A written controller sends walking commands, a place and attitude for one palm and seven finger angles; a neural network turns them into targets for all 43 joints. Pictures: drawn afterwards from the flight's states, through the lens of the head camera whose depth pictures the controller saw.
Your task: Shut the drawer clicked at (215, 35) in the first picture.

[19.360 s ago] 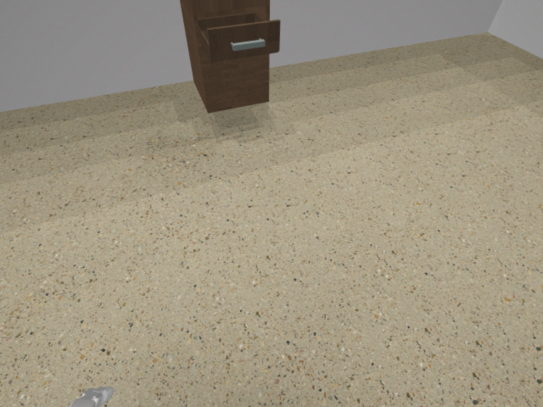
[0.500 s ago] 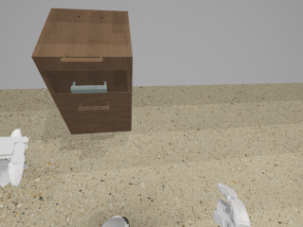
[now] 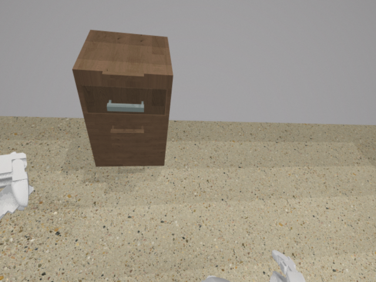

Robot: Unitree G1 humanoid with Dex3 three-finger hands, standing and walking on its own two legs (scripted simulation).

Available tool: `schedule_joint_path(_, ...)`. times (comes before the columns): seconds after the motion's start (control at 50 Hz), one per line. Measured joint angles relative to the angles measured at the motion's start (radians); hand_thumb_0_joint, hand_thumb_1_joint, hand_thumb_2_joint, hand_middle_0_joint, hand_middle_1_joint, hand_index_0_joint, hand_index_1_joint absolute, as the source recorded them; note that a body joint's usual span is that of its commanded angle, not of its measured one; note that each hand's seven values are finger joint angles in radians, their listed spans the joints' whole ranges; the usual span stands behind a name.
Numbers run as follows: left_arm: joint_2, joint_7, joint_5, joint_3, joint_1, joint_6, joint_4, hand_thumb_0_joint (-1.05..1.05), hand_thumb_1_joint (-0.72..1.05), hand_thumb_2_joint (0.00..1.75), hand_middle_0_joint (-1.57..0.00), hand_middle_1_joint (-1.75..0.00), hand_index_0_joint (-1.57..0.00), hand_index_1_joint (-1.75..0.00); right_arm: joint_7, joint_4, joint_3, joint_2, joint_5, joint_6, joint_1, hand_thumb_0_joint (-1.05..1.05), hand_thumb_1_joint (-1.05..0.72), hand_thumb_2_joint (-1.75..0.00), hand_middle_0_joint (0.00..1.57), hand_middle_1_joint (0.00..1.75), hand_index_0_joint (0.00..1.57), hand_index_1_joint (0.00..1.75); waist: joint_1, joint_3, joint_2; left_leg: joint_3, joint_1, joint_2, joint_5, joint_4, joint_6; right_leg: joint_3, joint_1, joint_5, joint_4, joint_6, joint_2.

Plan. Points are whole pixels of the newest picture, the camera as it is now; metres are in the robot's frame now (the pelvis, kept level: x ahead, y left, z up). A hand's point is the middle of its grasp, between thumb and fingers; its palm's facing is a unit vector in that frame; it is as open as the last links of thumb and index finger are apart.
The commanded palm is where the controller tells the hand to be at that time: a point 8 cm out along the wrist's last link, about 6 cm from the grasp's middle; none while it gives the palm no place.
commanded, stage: stop stepping back and stand still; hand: left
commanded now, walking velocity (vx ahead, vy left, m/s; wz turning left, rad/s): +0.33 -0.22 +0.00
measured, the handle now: (126, 105) +0.93 +0.31 -0.23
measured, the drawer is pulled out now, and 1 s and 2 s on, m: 0.00 0.00 0.00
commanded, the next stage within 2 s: let the arm hang, fingers relaxed in 0.58 s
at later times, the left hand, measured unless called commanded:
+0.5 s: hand (31, 227) +0.14 +0.22 +0.19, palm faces +0.37 -0.86 -0.35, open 3.2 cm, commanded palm +0.09 +0.27 +0.19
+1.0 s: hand out of the picture +0.03 +0.21 -0.15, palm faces +0.08 -0.97 -0.23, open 3.2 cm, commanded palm none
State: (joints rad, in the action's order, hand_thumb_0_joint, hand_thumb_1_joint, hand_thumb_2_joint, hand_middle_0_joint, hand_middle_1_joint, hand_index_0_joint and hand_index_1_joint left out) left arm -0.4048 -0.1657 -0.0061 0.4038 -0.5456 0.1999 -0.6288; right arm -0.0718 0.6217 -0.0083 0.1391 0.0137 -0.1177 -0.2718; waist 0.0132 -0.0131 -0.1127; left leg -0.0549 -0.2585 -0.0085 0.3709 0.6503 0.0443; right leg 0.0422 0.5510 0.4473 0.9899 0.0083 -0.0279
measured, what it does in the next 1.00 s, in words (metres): steps on the spot: right foot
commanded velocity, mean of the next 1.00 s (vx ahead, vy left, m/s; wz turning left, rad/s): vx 0.09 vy -0.01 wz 0.00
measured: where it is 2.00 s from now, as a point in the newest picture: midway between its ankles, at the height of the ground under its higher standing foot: outside the picture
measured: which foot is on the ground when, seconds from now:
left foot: down 0.00-1.00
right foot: up 0.00-0.24, down 0.26-1.00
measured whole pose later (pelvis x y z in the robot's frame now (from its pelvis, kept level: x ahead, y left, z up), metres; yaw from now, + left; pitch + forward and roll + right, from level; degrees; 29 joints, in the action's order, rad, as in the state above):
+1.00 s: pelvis -0.02 +0.01 +0.01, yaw +3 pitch +0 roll +0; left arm -0.20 -0.03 0.03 0.05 -0.32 -0.05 0.77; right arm 0.00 0.87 -0.01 0.16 0.03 0.01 -0.25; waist 0.00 0.06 -0.03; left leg -0.05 -0.32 0.03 0.29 0.60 0.00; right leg 0.11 0.25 0.34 0.59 -0.01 -0.04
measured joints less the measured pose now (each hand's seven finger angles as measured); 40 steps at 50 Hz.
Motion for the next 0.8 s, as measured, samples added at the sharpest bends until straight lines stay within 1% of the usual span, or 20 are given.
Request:
schedule_joint_path(0.04,-0.004,0.009,0.003,-0.008,0.007,-0.011,0.008,0.01,0.89,0.90,-1.41,-1.60,-1.41,-1.60,0.020,0.010,-0.008,-0.014,-0.001,-0.016,-0.020,0.01,-0.90,-0.90,0.20,0.30,0.20,0.30,0.029,-0.015,0.024,0.015,0.014,0.006,-0.048,-0.041,-0.001,0.011,0.019,-0.025,0.161,-0.001,0.030)
schedule_joint_path(0.08,-0.013,0.017,0.002,-0.016,-0.005,-0.002,-0.007,0.01,0.89,0.90,-1.41,-1.60,-1.41,-1.60,0.040,0.020,-0.020,-0.021,-0.007,-0.018,-0.039,0.01,-0.90,-0.90,0.20,0.30,0.20,0.30,0.045,-0.031,0.050,0.033,0.021,0.019,-0.087,-0.093,0.000,0.034,0.008,-0.065,0.178,-0.005,0.046)
schedule_joint_path(0.16,-0.028,0.024,-0.017,-0.005,-0.093,0.014,-0.031,0.01,0.89,0.90,-1.41,-1.60,-1.41,-1.60,0.045,0.023,-0.035,-0.021,-0.005,0.023,-0.060,0.01,-0.90,-0.90,0.21,0.30,0.21,0.30,0.037,-0.062,0.096,0.026,0.021,0.055,-0.140,-0.173,-0.005,0.085,-0.111,-0.054,-0.083,-0.021,0.051)
schedule_joint_path(0.22,-0.039,0.026,-0.025,0.010,-0.138,-0.008,0.004,0.01,0.89,0.90,-1.41,-1.60,-1.41,-1.60,0.031,0.008,-0.033,-0.011,-0.005,0.051,-0.061,0.01,-0.90,-0.90,0.21,0.30,0.21,0.31,0.025,-0.075,0.126,0.015,-0.012,0.067,-0.145,-0.161,-0.016,0.114,-0.257,-0.004,-0.316,-0.035,0.051)
schedule_joint_path(0.26,-0.062,0.026,-0.026,0.026,-0.135,-0.027,0.023,0.01,0.89,0.90,-1.41,-1.60,-1.41,-1.60,0.026,-0.005,-0.028,-0.003,-0.009,0.058,-0.051,0.01,-0.90,-0.90,0.21,0.30,0.21,0.31,0.014,-0.072,0.109,0.001,-0.082,0.049,-0.070,-0.055,-0.016,0.088,-0.352,-0.010,-0.473,-0.065,0.035)
schedule_joint_path(0.28,-0.054,0.030,-0.026,0.017,-0.112,-0.032,0.037,0.01,0.89,0.90,-1.41,-1.60,-1.41,-1.60,0.026,0.002,-0.020,0.011,-0.014,0.063,-0.030,0.01,-0.90,-0.90,0.21,0.30,0.21,0.31,0.001,-0.057,0.119,0.011,-0.132,0.050,-0.027,0.050,-0.015,0.086,-0.341,-0.116,-0.485,-0.070,0.037)
schedule_joint_path(0.3,-0.035,0.035,-0.027,-0.005,-0.082,-0.037,0.054,0.01,0.89,0.90,-1.41,-1.60,-1.41,-1.60,0.025,0.020,-0.009,0.027,-0.016,0.069,-0.009,0.01,-0.90,-0.90,0.21,0.30,0.21,0.31,-0.004,-0.034,0.138,0.034,-0.177,0.052,-0.004,0.177,-0.016,0.096,-0.333,-0.150,-0.459,-0.065,0.046)
schedule_joint_path(0.34,-0.004,0.038,-0.026,-0.040,-0.041,-0.038,0.072,0.01,0.89,0.90,-1.41,-1.60,-1.41,-1.60,0.025,0.062,0.007,0.046,-0.018,0.072,0.012,0.01,-0.90,-0.90,0.21,0.30,0.21,0.30,-0.007,-0.011,0.138,0.046,-0.233,0.039,0.017,0.354,-0.021,0.112,-0.346,-0.140,-0.444,-0.056,0.046)
schedule_joint_path(0.36,0.008,0.038,-0.025,-0.046,-0.038,-0.040,0.065,0.01,0.89,0.90,-1.41,-1.60,-1.41,-1.60,0.025,0.073,0.013,0.049,-0.021,0.074,0.012,0.01,-0.90,-0.90,0.21,0.30,0.21,0.30,-0.012,-0.014,0.120,0.039,-0.240,0.035,0.018,0.379,-0.021,0.110,-0.352,-0.132,-0.447,-0.054,0.040)
schedule_joint_path(0.4,0.032,0.030,-0.023,-0.045,-0.056,-0.032,0.027,0.01,0.89,0.90,-1.41,-1.60,-1.41,-1.60,0.019,0.072,0.016,0.049,-0.020,0.074,0.011,0.01,-0.90,-0.90,0.21,0.30,0.20,0.30,-0.018,-0.023,0.075,0.016,-0.211,0.043,0.005,0.304,-0.011,0.092,-0.353,-0.124,-0.450,-0.055,0.027)
schedule_joint_path(0.44,0.046,0.020,-0.022,-0.049,-0.080,-0.015,-0.018,0.01,0.89,0.90,-1.41,-1.60,-1.41,-1.60,0.005,0.049,0.018,0.057,-0.015,0.056,0.006,0.02,-0.90,-0.90,0.21,0.30,0.20,0.30,-0.006,-0.026,0.050,0.004,-0.138,0.054,-0.022,0.121,-0.004,0.088,-0.349,-0.112,-0.433,-0.053,0.018)
schedule_joint_path(0.48,0.045,0.013,-0.022,-0.057,-0.083,0.006,-0.054,0.01,0.89,0.90,-1.41,-1.60,-1.41,-1.60,-0.014,0.017,0.027,0.079,-0.009,0.028,0.005,0.02,-0.90,-0.90,0.20,0.30,0.20,0.30,0.012,-0.019,0.059,0.014,-0.081,0.059,-0.049,-0.033,-0.002,0.100,-0.325,-0.078,-0.373,-0.042,0.013)
schedule_joint_path(0.54,0.011,0.008,-0.012,-0.034,-0.042,0.024,-0.037,0.01,0.89,0.90,-1.41,-1.60,-1.41,-1.60,-0.027,0.005,0.033,0.065,-0.005,0.009,0.038,0.01,-0.91,-0.90,0.20,0.30,0.20,0.30,0.014,0.016,0.037,-0.003,-0.085,0.036,-0.108,-0.020,-0.022,0.041,-0.260,0.037,-0.223,-0.032,0.014)
schedule_joint_path(0.58,-0.019,0.012,-0.013,-0.003,-0.029,0.025,-0.017,0.01,0.89,0.90,-1.41,-1.60,-1.41,-1.60,-0.021,-0.006,0.025,0.048,-0.004,-0.003,0.049,0.01,-0.91,-0.90,0.20,0.30,0.20,0.30,0.022,0.029,0.046,0.001,-0.076,0.033,-0.126,-0.042,-0.029,0.031,-0.239,0.066,-0.207,-0.027,0.024)
schedule_joint_path(0.62,-0.046,0.012,-0.019,0.029,-0.044,0.026,-0.007,0.01,0.89,0.90,-1.41,-1.60,-1.41,-1.60,-0.008,-0.024,0.011,0.036,-0.008,-0.006,0.049,0.01,-0.91,-0.90,0.20,0.30,0.20,0.30,0.028,0.034,0.065,0.007,-0.077,0.037,-0.129,-0.044,-0.037,0.039,-0.263,0.018,-0.323,-0.024,0.030)
schedule_joint_path(0.66,-0.053,0.017,-0.023,0.039,-0.072,0.029,-0.001,0.01,0.89,0.90,-1.41,-1.60,-1.41,-1.60,0.007,-0.035,0.004,0.032,-0.012,0.006,0.047,0.01,-0.91,-0.90,0.20,0.30,0.20,0.30,0.031,0.040,0.097,0.023,-0.101,0.045,-0.075,0.018,-0.033,0.055,-0.281,-0.153,-0.386,-0.044,0.041)
schedule_joint_path(0.68,-0.045,0.021,-0.027,0.030,-0.085,0.028,0.002,0.01,0.89,0.90,-1.41,-1.60,-1.41,-1.60,0.013,-0.029,0.004,0.032,-0.014,0.016,0.046,0.01,-0.91,-0.90,0.20,0.30,0.20,0.30,0.030,0.042,0.111,0.033,-0.123,0.042,-0.037,0.085,-0.032,0.061,-0.287,-0.166,-0.391,-0.052,0.046)
schedule_joint_path(0.7,-0.039,0.040,-0.001,-0.007,-0.062,0.033,0.058,0.01,0.89,0.90,-1.41,-1.60,-1.41,-1.60,0.033,-0.001,0.015,0.037,-0.012,0.010,0.042,0.01,-0.91,-0.90,0.20,0.30,0.20,0.30,0.022,0.030,0.126,0.034,-0.162,0.038,0.013,0.172,-0.032,0.069,-0.286,-0.158,-0.399,-0.055,0.043)
schedule_joint_path(0.74,-0.005,0.091,0.037,-0.112,0.039,-0.025,0.279,0.00,0.89,0.90,-1.40,-1.60,-1.40,-1.60,0.067,0.061,0.031,0.059,-0.012,0.035,0.039,0.01,-0.90,-0.90,0.20,0.30,0.20,0.30,-0.002,-0.005,0.150,0.021,-0.214,0.027,0.079,0.273,-0.038,0.076,-0.274,-0.135,-0.398,-0.050,0.020)
schedule_joint_path(0.8,0.095,0.124,0.047,-0.214,0.167,-0.162,0.672,0.00,0.90,0.90,-1.37,-1.57,-1.36,-1.56,0.091,0.118,0.027,0.077,-0.003,0.094,0.037,0.01,-0.91,-0.90,0.20,0.30,0.20,0.30,0.000,-0.026,0.167,0.007,-0.177,0.027,0.008,0.166,-0.040,0.086,-0.264,-0.097,-0.356,-0.033,-0.018)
